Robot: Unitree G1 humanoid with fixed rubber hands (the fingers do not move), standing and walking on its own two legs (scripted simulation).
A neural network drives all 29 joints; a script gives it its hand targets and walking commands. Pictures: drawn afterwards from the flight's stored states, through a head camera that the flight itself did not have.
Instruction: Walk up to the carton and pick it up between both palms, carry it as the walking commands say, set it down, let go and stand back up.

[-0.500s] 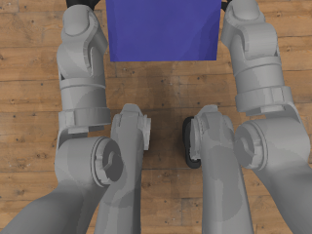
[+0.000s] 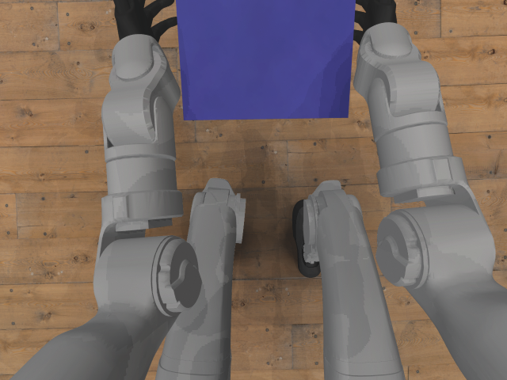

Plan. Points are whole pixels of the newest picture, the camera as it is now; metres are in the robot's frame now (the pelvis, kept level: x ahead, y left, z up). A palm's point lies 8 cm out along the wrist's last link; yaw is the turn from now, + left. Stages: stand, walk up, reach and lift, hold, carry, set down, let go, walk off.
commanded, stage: reach and lift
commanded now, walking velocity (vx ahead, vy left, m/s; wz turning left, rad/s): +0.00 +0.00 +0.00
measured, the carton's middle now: (255, 58) +0.52 +0.03 -0.13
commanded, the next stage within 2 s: none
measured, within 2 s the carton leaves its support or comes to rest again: neither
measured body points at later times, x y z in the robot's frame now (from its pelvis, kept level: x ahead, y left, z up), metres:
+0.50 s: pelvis +0.00 -0.01 +0.06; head +0.28 +0.01 +0.40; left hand +0.50 +0.16 +0.02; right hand +0.52 -0.11 -0.01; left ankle +0.17 +0.12 -0.49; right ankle +0.16 -0.12 -0.49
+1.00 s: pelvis +0.01 -0.01 +0.12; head +0.26 +0.00 +0.49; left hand +0.48 +0.16 +0.09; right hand +0.50 -0.12 +0.07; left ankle +0.17 +0.12 -0.49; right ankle +0.16 -0.12 -0.49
